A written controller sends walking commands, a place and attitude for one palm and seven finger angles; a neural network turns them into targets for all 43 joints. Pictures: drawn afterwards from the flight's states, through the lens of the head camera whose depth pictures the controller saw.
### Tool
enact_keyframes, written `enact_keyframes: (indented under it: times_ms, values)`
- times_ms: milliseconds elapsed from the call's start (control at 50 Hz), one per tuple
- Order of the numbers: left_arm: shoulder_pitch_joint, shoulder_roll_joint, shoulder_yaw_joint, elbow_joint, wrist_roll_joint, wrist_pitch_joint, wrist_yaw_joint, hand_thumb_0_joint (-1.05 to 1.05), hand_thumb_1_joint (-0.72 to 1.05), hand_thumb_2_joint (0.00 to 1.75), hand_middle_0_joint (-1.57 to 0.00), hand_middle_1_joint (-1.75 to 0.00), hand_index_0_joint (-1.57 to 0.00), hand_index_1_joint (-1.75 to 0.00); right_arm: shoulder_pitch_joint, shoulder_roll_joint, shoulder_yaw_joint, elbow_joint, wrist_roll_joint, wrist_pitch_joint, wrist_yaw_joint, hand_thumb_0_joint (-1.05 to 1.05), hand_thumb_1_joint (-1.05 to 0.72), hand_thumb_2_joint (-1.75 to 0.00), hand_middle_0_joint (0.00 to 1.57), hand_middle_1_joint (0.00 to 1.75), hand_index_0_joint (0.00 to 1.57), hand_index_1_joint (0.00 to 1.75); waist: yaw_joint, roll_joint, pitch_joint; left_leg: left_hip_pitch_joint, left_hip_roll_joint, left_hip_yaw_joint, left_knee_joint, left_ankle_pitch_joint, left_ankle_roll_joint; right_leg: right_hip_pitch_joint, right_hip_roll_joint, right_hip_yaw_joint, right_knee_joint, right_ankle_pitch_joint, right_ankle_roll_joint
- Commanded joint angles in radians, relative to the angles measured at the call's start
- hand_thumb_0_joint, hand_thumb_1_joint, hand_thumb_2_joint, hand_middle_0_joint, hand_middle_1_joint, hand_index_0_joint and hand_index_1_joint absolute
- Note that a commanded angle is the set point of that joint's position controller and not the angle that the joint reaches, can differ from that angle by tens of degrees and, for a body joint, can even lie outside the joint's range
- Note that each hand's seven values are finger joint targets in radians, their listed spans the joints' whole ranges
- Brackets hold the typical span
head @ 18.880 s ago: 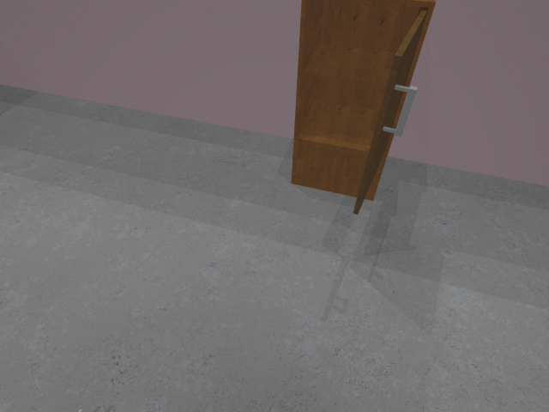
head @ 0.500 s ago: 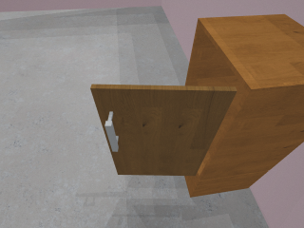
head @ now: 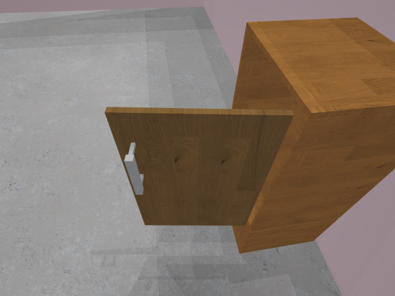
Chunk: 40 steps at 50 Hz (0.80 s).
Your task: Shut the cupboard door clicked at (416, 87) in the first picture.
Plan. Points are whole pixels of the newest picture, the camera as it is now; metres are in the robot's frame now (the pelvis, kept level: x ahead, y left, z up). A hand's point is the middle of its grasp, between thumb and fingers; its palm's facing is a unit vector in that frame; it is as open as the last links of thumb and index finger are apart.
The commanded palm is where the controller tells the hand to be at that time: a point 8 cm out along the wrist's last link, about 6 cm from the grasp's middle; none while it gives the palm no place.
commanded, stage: raise the hand and make a fist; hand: left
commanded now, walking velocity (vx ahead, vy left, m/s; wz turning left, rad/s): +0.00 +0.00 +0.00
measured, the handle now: (136, 170) +0.41 +0.19 -0.03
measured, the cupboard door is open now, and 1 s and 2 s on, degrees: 81 81 81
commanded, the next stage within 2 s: bring the fist close to the handle in 1.88 s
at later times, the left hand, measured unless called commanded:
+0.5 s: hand out of the picture +0.13 +0.17 -0.06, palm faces +0.12 -0.99 -0.05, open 5.6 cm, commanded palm +0.12 +0.22 -0.06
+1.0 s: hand (112, 274) +0.17 +0.18 -0.05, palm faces +0.05 -1.00 -0.03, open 3.4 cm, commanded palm +0.14 +0.23 -0.04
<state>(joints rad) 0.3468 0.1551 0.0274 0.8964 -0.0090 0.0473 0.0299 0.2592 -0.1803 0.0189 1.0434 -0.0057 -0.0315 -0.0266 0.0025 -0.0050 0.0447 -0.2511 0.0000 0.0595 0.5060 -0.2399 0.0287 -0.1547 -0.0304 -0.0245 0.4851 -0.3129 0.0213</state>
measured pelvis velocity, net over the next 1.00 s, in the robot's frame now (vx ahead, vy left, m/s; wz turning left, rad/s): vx -0.04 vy -0.01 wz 0.01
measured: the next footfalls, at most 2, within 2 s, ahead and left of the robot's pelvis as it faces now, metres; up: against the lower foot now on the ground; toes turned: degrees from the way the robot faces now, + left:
none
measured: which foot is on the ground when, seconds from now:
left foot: down 0.00-1.00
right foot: down 0.00-1.00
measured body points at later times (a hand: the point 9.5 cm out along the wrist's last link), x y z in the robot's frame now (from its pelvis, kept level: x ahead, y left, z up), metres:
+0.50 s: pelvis -0.05 -0.04 -0.12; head +0.01 -0.03 +0.33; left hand +0.12 +0.22 -0.06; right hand +0.20 -0.25 -0.16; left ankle +0.02 +0.10 -0.74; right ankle -0.04 -0.13 -0.74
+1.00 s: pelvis -0.04 -0.01 -0.10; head +0.03 +0.00 +0.34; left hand +0.16 +0.23 -0.04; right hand +0.15 -0.25 -0.18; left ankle +0.02 +0.10 -0.74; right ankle -0.04 -0.13 -0.74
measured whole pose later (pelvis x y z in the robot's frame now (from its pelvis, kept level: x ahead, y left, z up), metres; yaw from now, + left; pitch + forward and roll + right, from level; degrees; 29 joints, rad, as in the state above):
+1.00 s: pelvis -0.04 -0.01 -0.10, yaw +1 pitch +16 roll -3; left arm 0.46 0.22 0.13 -0.09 -0.27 -0.41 -0.21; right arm 0.24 -0.24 -0.02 0.53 0.02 -0.19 -0.07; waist 0.01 0.04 -0.15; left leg -1.03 0.04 -0.02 1.24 -0.49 0.02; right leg -0.89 0.00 -0.08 1.21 -0.59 0.00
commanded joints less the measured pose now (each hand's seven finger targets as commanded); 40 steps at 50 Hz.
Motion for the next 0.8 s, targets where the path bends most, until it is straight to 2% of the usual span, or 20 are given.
enact_keyframes:
  times_ms: [0, 20, 40, 60, 80, 100, 120, 140, 180, 200, 220, 260, 300, 340, 400, 460, 520, 600, 680, 780]
  values:
    - [0.136, 0.031, -0.035, -1.079, -0.158, -0.154, 0.061, 0.00, 0.90, 0.90, -0.24, -0.34, -0.24, -0.34, -0.037, -0.159, -0.037, -0.336, 0.044, -0.305, -0.063, 0.00, -0.90, -0.90, 0.20, 0.30, 0.20, 0.30, -0.004, 0.382, -0.458, 0.341, 0.067, -0.103, -0.040, 0.633, -0.060, -0.159, 0.054, -0.080, 0.180, 0.082, -0.048]
    - [0.020, 0.043, -0.008, -0.956, -0.137, -0.145, 0.074, 0.00, 0.90, 0.90, -0.25, -0.36, -0.25, -0.36, -0.033, -0.151, -0.043, -0.297, 0.052, -0.318, -0.041, 0.00, -0.90, -0.90, 0.20, 0.30, 0.20, 0.30, -0.056, 0.182, -0.184, 0.139, 0.060, -0.124, -0.020, 0.448, -0.054, -0.280, 0.038, -0.071, 0.168, 0.033, -0.032]
    - [-0.028, 0.052, 0.042, -0.933, -0.141, -0.193, 0.060, 0.00, 0.90, 0.90, -0.27, -0.38, -0.27, -0.38, -0.037, -0.170, -0.072, -0.342, 0.033, -0.319, -0.028, 0.00, -0.90, -0.90, 0.20, 0.30, 0.20, 0.30, -0.069, 0.107, -0.043, 0.006, 0.032, -0.129, 0.020, 0.205, -0.043, -0.343, 0.041, -0.085, 0.117, 0.025, -0.036]
    - [0.021, 0.075, 0.103, -0.811, -0.144, -0.256, 0.034, 0.00, 0.90, 0.90, -0.29, -0.40, -0.29, -0.40, -0.060, -0.188, -0.086, -0.369, 0.023, -0.322, -0.018, 0.00, -0.90, -0.90, 0.20, 0.30, 0.20, 0.30, -0.063, -0.008, 0.013, -0.147, 0.011, -0.122, 0.085, 0.021, -0.037, -0.414, 0.036, -0.101, 0.110, 0.005, -0.037]
    - [0.131, 0.044, 0.119, -0.709, -0.166, -0.338, -0.009, 0.00, 0.90, 0.90, -0.31, -0.42, -0.31, -0.42, -0.086, -0.179, -0.089, -0.405, 0.012, -0.324, -0.007, 0.00, -0.90, -0.90, 0.20, 0.30, 0.20, 0.30, -0.030, -0.134, 0.026, -0.262, 0.002, -0.117, 0.157, -0.046, -0.034, -0.483, 0.040, -0.106, 0.160, -0.053, -0.037]
    - [0.240, 0.035, 0.147, -0.629, -0.185, -0.423, -0.073, 0.00, 0.90, 0.90, -0.33, -0.44, -0.33, -0.44, -0.102, -0.176, -0.101, -0.442, 0.014, -0.328, 0.010, 0.00, -0.90, -0.90, 0.20, 0.30, 0.20, 0.30, 0.021, -0.130, -0.032, -0.311, -0.010, -0.099, 0.228, -0.005, -0.041, -0.495, 0.042, -0.096, 0.230, -0.027, -0.049]
    - [0.284, 0.014, 0.152, -0.621, -0.211, -0.519, -0.140, 0.00, 0.90, 0.90, -0.35, -0.46, -0.35, -0.46, -0.116, -0.169, -0.108, -0.466, 0.002, -0.330, 0.024, 0.00, -0.90, -0.90, 0.20, 0.30, 0.20, 0.30, 0.050, -0.213, -0.122, -0.371, -0.012, -0.085, 0.311, 0.000, -0.047, -0.540, 0.042, -0.093, 0.324, -0.027, -0.049]
    - [0.296, 0.016, 0.167, -0.628, -0.234, -0.618, -0.213, 0.00, 0.90, 0.90, -0.36, -0.48, -0.36, -0.48, -0.130, -0.170, -0.119, -0.490, -0.003, -0.328, 0.035, 0.00, -0.90, -0.90, 0.20, 0.30, 0.20, 0.30, 0.067, -0.228, -0.178, -0.434, -0.019, -0.072, 0.384, -0.011, -0.051, -0.580, 0.042, -0.072, 0.399, -0.022, -0.051]
    - [0.260, 0.070, 0.191, -0.656, -0.275, -0.755, -0.363, 0.00, 0.90, 0.90, -0.40, -0.52, -0.40, -0.52, -0.149, -0.182, -0.127, -0.555, 0.002, -0.325, 0.047, 0.00, -0.90, -0.90, 0.20, 0.30, 0.20, 0.30, 0.073, -0.149, -0.254, -0.548, -0.033, -0.055, 0.503, -0.059, -0.048, -0.635, 0.025, 0.000, 0.493, -0.058, -0.057]
    - [0.261, 0.129, 0.251, -0.627, -0.287, -0.744, -0.399, 0.00, 0.90, 0.90, -0.42, -0.54, -0.42, -0.54, -0.147, -0.182, -0.132, -0.580, 0.015, -0.313, 0.047, 0.00, -0.90, -0.90, 0.20, 0.30, 0.20, 0.30, 0.090, -0.073, -0.272, -0.579, -0.035, -0.043, 0.534, -0.073, -0.042, -0.630, 0.015, 0.050, 0.497, -0.084, -0.060]
    - [0.218, 0.146, 0.246, -0.713, -0.311, -0.711, -0.425, 0.00, 0.90, 0.90, -0.44, -0.56, -0.44, -0.56, -0.171, -0.193, -0.128, -0.634, 0.025, -0.303, 0.041, 0.00, -0.90, -0.90, 0.20, 0.30, 0.20, 0.30, 0.090, -0.024, -0.307, -0.591, -0.042, -0.028, 0.545, -0.117, -0.034, -0.636, 0.013, 0.069, 0.490, -0.168, -0.059]
    - [0.110, 0.190, 0.262, -0.867, -0.348, -0.625, -0.427, 0.00, 0.90, 0.90, -0.47, -0.60, -0.47, -0.60, -0.185, -0.195, -0.119, -0.705, 0.043, -0.289, 0.015, 0.00, -0.90, -0.90, 0.20, 0.30, 0.20, 0.30, 0.075, -0.006, -0.332, -0.629, -0.040, -0.027, 0.570, -0.206, -0.020, -0.641, 0.001, 0.139, 0.425, -0.349, -0.045]
    - [0.013, 0.214, 0.261, -1.024, -0.342, -0.589, -0.379, 0.00, 0.90, 0.90, -0.51, -0.64, -0.51, -0.64, -0.155, -0.187, -0.113, -0.720, 0.043, -0.284, -0.007, 0.00, -0.90, -0.90, 0.20, 0.30, 0.20, 0.30, 0.039, -0.015, -0.353, -0.638, -0.017, -0.052, 0.602, -0.235, -0.006, -0.696, 0.019, 0.148, 0.419, -0.420, -0.035]
    - [-0.058, 0.226, 0.236, -1.232, -0.319, -0.613, -0.322, 0.00, 0.90, 0.90, -0.55, -0.68, -0.55, -0.68, -0.114, -0.172, -0.104, -0.716, 0.036, -0.289, -0.021, 0.00, -0.90, -0.90, 0.20, 0.30, 0.20, 0.30, 0.013, 0.074, -0.399, -0.587, -0.004, -0.065, 0.628, -0.188, 0.004, -0.696, 0.022, 0.153, 0.424, -0.341, -0.036]
    - [-0.107, 0.216, 0.180, -1.313, -0.278, -0.645, -0.286, 0.00, 0.90, 0.90, -0.60, -0.74, -0.60, -0.74, -0.080, -0.171, -0.091, -0.673, 0.024, -0.291, -0.041, 0.00, -0.90, -0.90, 0.20, 0.30, 0.20, 0.30, -0.035, 0.062, -0.393, -0.583, 0.014, -0.088, 0.666, -0.124, 0.014, -0.742, 0.046, 0.103, 0.492, -0.188, -0.037]
    - [-0.029, 0.181, 0.161, -1.193, -0.284, -0.610, -0.318, 0.00, 0.90, 0.90, -0.66, -0.80, -0.66, -0.80, -0.080, -0.167, -0.087, -0.639, 0.028, -0.285, -0.050, 0.00, -0.90, -0.90, 0.20, 0.30, 0.20, 0.30, -0.039, 0.050, -0.361, -0.620, 0.016, -0.098, 0.677, -0.116, 0.008, -0.749, 0.046, 0.086, 0.504, -0.141, -0.033]
    - [0.064, 0.182, 0.187, -1.107, -0.302, -0.508, -0.353, 0.00, 0.90, 0.90, -0.71, -0.86, -0.71, -0.86, -0.089, -0.161, -0.084, -0.643, 0.039, -0.266, -0.054, 0.00, -0.90, -0.90, 0.20, 0.30, 0.20, 0.30, -0.005, 0.038, -0.388, -0.631, 0.011, -0.093, 0.657, -0.102, 0.004, -0.685, 0.039, 0.092, 0.484, -0.130, -0.027]
    - [0.108, 0.215, 0.259, -1.101, -0.317, -0.422, -0.325, 0.00, 0.90, 0.90, -0.79, -0.94, -0.79, -0.94, -0.115, -0.145, -0.081, -0.660, 0.039, -0.241, -0.058, 0.00, -0.90, -0.90, 0.20, 0.30, 0.20, 0.30, 0.037, -0.017, -0.424, -0.629, 0.010, -0.100, 0.620, -0.076, -0.001, -0.605, 0.029, 0.092, 0.475, -0.093, -0.015]
    - [0.094, 0.185, 0.242, -1.163, -0.318, -0.475, -0.276, 0.00, 0.90, 0.90, -0.86, -1.02, -0.86, -1.02, -0.100, -0.139, -0.079, -0.658, 0.029, -0.239, -0.050, 0.00, -0.90, -0.90, 0.20, 0.30, 0.20, 0.30, 0.030, -0.003, -0.438, -0.583, 0.012, -0.105, 0.596, -0.044, -0.005, -0.623, 0.034, 0.045, 0.513, -0.018, -0.020]
    - [0.110, 0.156, 0.183, -1.142, -0.300, -0.538, -0.263, 0.00, 0.90, 0.90, -0.95, -1.12, -0.95, -1.12, -0.090, -0.157, -0.080, -0.656, 0.025, -0.239, -0.043, 0.00, -0.90, -0.90, 0.20, 0.30, 0.20, 0.30, 0.016, 0.027, -0.392, -0.562, 0.013, -0.110, 0.566, -0.076, -0.004, -0.693, 0.052, -0.003, 0.535, -0.092, -0.041]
